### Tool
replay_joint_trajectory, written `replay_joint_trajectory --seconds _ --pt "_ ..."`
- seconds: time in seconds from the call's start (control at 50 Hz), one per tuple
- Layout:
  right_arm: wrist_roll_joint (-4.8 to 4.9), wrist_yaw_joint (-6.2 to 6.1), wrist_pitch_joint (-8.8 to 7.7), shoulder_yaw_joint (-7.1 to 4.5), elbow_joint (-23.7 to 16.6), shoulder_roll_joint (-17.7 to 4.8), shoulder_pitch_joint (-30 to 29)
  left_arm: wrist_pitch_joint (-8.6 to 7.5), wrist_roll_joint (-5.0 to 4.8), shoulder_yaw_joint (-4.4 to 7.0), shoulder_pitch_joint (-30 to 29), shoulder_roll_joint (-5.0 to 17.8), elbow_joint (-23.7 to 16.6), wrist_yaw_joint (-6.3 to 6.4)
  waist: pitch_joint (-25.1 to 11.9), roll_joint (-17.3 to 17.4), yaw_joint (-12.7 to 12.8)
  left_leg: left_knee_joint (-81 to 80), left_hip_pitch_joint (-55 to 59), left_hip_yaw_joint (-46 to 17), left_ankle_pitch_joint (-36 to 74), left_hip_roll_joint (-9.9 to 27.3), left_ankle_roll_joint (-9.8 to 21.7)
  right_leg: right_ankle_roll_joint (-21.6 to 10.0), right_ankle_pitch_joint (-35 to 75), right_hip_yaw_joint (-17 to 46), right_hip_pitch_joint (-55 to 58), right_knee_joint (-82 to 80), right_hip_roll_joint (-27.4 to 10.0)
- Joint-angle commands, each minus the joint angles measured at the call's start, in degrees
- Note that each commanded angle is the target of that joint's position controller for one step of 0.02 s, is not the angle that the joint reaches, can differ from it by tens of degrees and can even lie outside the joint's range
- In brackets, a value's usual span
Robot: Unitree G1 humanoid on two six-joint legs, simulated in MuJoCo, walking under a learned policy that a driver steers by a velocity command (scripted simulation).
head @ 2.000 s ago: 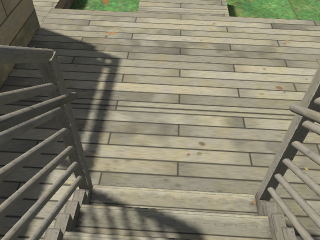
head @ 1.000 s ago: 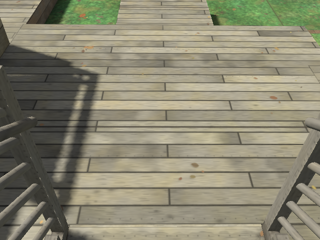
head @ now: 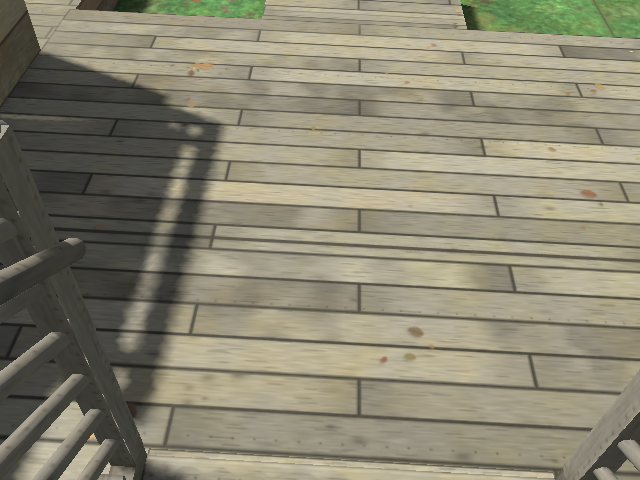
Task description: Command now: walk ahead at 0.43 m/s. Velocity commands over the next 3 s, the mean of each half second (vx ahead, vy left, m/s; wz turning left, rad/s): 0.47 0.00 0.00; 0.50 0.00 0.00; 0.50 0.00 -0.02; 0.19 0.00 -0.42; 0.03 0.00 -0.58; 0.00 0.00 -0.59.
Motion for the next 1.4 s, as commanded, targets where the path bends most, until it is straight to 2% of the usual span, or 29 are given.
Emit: replay_joint_trajectory --seconds 0.02,0.08,0.12,0.18,0.2,0.22,0.26,0.3,0.34,0.38,0.44,0.6,0.64,0.68,0.72,0.76,0.8,0.84,0.88,0.9,1.04,1.12,1.16,1.18,1.22,1.28,1.34,1.38,1.4 --pt "0.25 2.39 -0.77 0.78 -3.8 1.1 -2.9 -2.59 -1.05 0.17 -9.3 5.1 -4.8 0.3 6.7 -1.3 -5.9 -13.0 14.4 0.3 37.2 -0.2 -0.5 -7.2 1.6 5.9 -26.7 -6.9 -8.8" --pt "0.85 3.4 1.05 1.58 -4.9 0.3 -5.3 -2.45 -0.19 0.68 -6.7 6.2 -4.5 -0.49 9.4 -3.9 -1.9 -18.0 21.9 4.4 34.4 0.0 -2.4 -5.5 -1.1 4.4 -28.8 -3.1 -8.4" --pt "-0.24 2.01 2.34 0.43 1.7 -3.4 12.8 -1.13 0.15 0.5 -9.4 5.6 -4.5 -1.09 1.9 -7.6 -8.1 -9.2 33.8 7.8 35.3 -1.5 -0.7 -2.8 10.0 1.5 -26.7 15.9 -8.5" --pt "-0.86 0.65 0.33 -0.92 4.6 -5.5 21.7 2.39 0.42 2.08 -2.2 9.1 -1.9 2.0 4.6 6.4 -12.4 -40.2 38.6 5.5 21.0 3.3 0.7 -7.2 18.2 2.4 -18.2 57.5 -1.9" --pt "-1.41 1.8 -0.95 -1.16 7.1 -11.7 29.2 1.24 -1.28 1.41 1.8 1.2 -3.3 1.59 -0.5 15.9 -9.2 -13.6 52.8 -1.1 54.0 12.0 1.7 -4.4 -22.8 4.9 -38.5 81.5 5.5" --pt "0.48 2.18 -1.39 -0.97 6.8 -12.2 29.9 0.48 -1.01 0.36 5.2 -0.3 -3.9 2.08 -3.9 12.7 -5.8 -9.6 52.8 -8.0 57.1 17.3 1.2 -5.0 -18.0 8.2 -46.7 79.4 2.3" --pt "1.38 1.81 -1.72 -0.84 4.6 -10.2 23.6 1.06 0.07 -0.17 -2.0 0.2 -4.2 1.76 -1.1 4.9 -4.6 -22.5 36.3 -18.2 3.9 19.4 7.9 -5.6 -2.1 4.7 -51.1 71.4 -0.9" --pt "0.29 0.01 -2.56 0.63 4.9 -5.9 21.3 1.89 2.3 0.34 -8.6 2.4 -6.5 1.68 3.0 11.3 -3.2 -22.3 24.4 -25.5 -0.6 22.7 11.6 -3.6 12.8 11.7 -51.8 51.4 -5.5" --pt "1.21 -1.35 -3.39 2.79 3.6 0.1 14.6 3.46 1.21 -0.03 -17.5 2.5 -7.5 1.05 11.2 2.1 -0.3 -20.1 -1.1 -17.0 -5.4 13.4 8.4 0.9 25.5 7.2 -39.6 35.7 -5.5" --pt "-0.56 -2.11 -2.78 2.3 4.7 -4.0 20.5 5.23 2.16 -1.23 -9.8 -1.5 -3.4 -0.06 4.2 7.0 0.1 -16.5 0.1 -14.5 17.2 13.5 8.8 1.2 28.6 1.4 -31.5 40.3 -2.8" --pt "2.68 -4.39 -3.06 3.22 6.6 0.8 25.8 3.24 0.9 -0.75 -21.9 1.9 -7.5 -0.74 6.1 2.3 -3.8 -9.1 10.5 -13.3 -9.1 7.5 5.3 -0.6 43.0 6.2 -42.7 22.2 -4.2" --pt "0.89 -4.98 -0.08 2.73 4.8 0.1 24.3 1.92 -1.64 -2.14 -33.4 -1.4 -14.6 -1.89 11.5 5.4 -10.9 -1.2 4.6 -8.3 -2.3 4.3 7.2 0.6 46.2 -2.1 -19.0 -5.7 0.2" --pt "-0.42 -3.29 -1.19 1.78 3.7 -4.0 16.5 1.66 0.47 -0.26 -15.1 3.1 -9.6 -1.11 2.5 8.1 -0.5 12.4 6.3 -9.5 7.1 6.7 9.2 -2.8 44.4 -0.4 -8.3 3.9 -0.6" --pt "-0.42 -3.15 -0.32 1.48 6.3 -2.0 19.7 2.0 -2.12 1.09 -3.2 4.5 -5.9 -2.24 2.4 -2.6 4.3 40.0 9.2 1.1 12.8 -0.3 8.4 -5.5 41.5 -4.5 6.4 -26.8 -1.8" --pt "1.06 -2.62 -0.88 1.36 -0.4 2.2 20.9 2.17 -2.15 -0.25 0.6 5.4 -5.4 -3.08 -4.3 -9.2 -3.2 69.9 -24.9 0.9 -46.1 -7.9 6.2 -9.9 83.6 14.2 31.6 1.0 -17.0" --pt "-0.19 -2.67 -1.18 1.84 -1.2 0.0 18.2 1.11 -1.94 1.45 4.2 8.6 -3.4 -2.51 -6.5 -8.8 -0.5 60.8 -41.1 -7.4 -40.1 -3.1 5.4 -20.7 31.7 29.9 29.1 -8.0 -25.3" --pt "-1.79 -2.06 -0.23 1.4 -2.2 -0.4 9.1 0.05 -0.58 -1.36 -1.1 2.1 -4.1 -2.13 4.1 0.1 -3.5 47.9 -40.7 -8.7 -22.5 -1.0 2.4 -15.8 7.6 28.4 8.7 -11.9 -19.7" --pt "-1.77 -0.52 0.74 1.44 -3.6 0.4 5.0 -0.29 -0.28 -3.05 -6.6 -0.6 -6.0 -1.18 11.0 3.6 -9.2 24.1 -25.1 -6.5 -5.6 1.3 -1.9 -11.9 11.0 22.6 -19.4 -16.1 -15.1" --pt "-2.79 -0.18 1.9 1.95 -0.2 3.1 10.8 -0.8 0.0 -1.03 -7.1 6.6 -6.2 -0.98 4.6 -5.6 -10.6 22.1 -3.4 0.4 8.2 0.5 -3.1 -12.4 27.0 18.5 -29.6 -17.0 -12.4" --pt "-1.81 0.2 1.49 1.12 -1.5 0.8 9.5 -1.44 -1.44 -1.3 -8.4 3.7 -5.8 -0.84 4.8 -4.6 -11.7 13.1 -6.6 -3.6 20.5 1.9 -2.7 -10.7 25.3 15.0 -25.5 -11.3 -9.3" --pt "-1.4 0.86 -0.63 2.48 -6.9 0.5 -12.1 -1.13 -1.13 -0.86 -1.9 3.4 -8.3 -0.25 8.0 -5.0 -0.2 -13.2 -3.3 1.6 30.8 1.4 -1.0 -10.6 10.4 14.1 -15.0 -0.7 -7.6" --pt "0.44 0.66 -1.16 1.76 -8.4 0.0 -11.2 0.63 1.39 -0.68 3.1 3.5 -6.4 -0.2 12.7 -3.6 4.5 -30.5 4.0 3.0 17.7 2.9 0.4 -10.7 23.6 13.7 -7.0 6.9 -7.1" --pt "-0.22 -0.13 -0.29 -0.56 1.4 -4.2 20.5 1.06 1.61 -0.28 -5.2 5.8 -6.7 -1.37 -0.7 -6.6 -11.1 -18.2 31.0 6.7 18.6 0.9 3.3 -9.9 44.8 9.7 -12.4 32.7 -7.0" --pt "-0.87 0.13 -0.29 -1.51 0.3 -5.2 19.4 1.23 1.06 0.76 -1.8 6.1 -6.4 -1.15 1.6 1.2 -11.0 -43.6 31.2 4.1 9.4 3.6 2.4 -9.4 39.2 6.3 -9.1 45.4 -1.4" --pt "-2.08 3.09 -1.81 -0.27 3.7 -6.9 26.5 1.63 -0.47 -0.28 1.3 -0.8 -7.8 -0.24 -1.9 12.7 -4.8 -8.1 61.0 -6.7 62.3 17.1 4.0 -6.6 -18.3 5.6 -49.1 77.6 4.5" --pt "1.2 2.28 -1.92 0.13 3.6 -6.1 26.2 2.3 0.95 -0.52 -8.1 1.3 -9.2 -0.35 -2.0 10.3 -7.8 -21.2 44.1 -26.5 5.9 24.6 16.0 -4.2 -4.1 6.8 -62.3 70.2 -2.3" --pt "-0.22 0.65 -3.56 3.7 3.9 0.6 18.9 2.73 1.13 -0.59 -17.8 1.4 -11.0 -2.37 11.3 3.8 -1.9 -25.7 8.8 -11.1 12.3 13.1 7.8 0.9 22.1 6.4 -44.6 32.2 -4.4" --pt "-0.9 -0.91 -3.93 1.4 4.4 -6.9 19.5 3.69 3.06 -0.96 -14.8 -1.2 -7.8 -2.85 5.4 8.9 -1.4 -25.2 7.3 -10.1 16.5 11.8 9.4 1.0 32.4 0.4 -33.3 31.7 -3.9" --pt "-0.03 -1.19 -5.24 2.19 4.8 -2.8 17.6 2.59 1.61 0.04 -18.4 2.4 -10.0 -3.29 6.8 4.9 -1.1 -21.8 10.0 -7.0 6.7 7.5 7.1 0.3 44.2 5.2 -36.3 18.5 -5.2"
Next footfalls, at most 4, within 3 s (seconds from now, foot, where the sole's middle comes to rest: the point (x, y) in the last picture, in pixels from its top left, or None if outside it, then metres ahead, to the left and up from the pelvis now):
0.18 left None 0.17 0.14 -0.92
0.70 right None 0.44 0.01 -1.10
1.18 left None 0.68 0.22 -1.28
1.64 right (327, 410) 1.05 0.05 -1.46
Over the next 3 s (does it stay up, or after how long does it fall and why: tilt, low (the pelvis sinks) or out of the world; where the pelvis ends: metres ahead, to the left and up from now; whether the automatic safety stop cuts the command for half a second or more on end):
stays up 1.07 0.14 -0.69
